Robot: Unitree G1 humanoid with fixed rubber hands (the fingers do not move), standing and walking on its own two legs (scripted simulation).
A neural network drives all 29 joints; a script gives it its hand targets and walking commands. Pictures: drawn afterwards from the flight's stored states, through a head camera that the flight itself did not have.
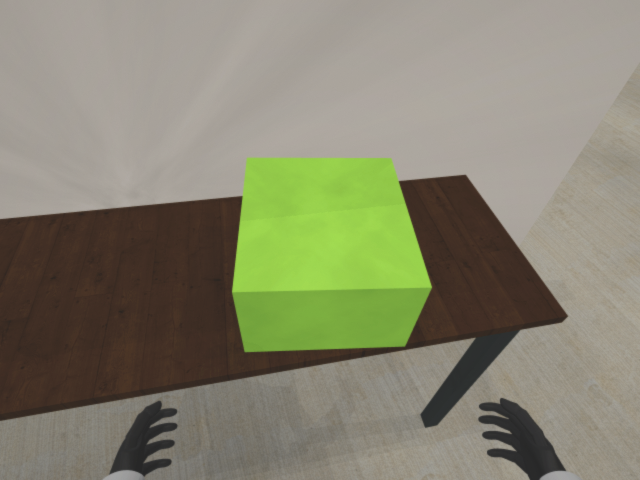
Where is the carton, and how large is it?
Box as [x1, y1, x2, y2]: [232, 158, 431, 351]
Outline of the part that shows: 247,158 232,294 244,351 404,346 431,286 391,159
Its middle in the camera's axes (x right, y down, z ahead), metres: +0.01 +0.02 +0.64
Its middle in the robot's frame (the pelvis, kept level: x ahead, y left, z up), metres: +0.48 +0.01 -0.01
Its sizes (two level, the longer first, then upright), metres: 0.280 0.255 0.164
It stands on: a table, 0.69 m high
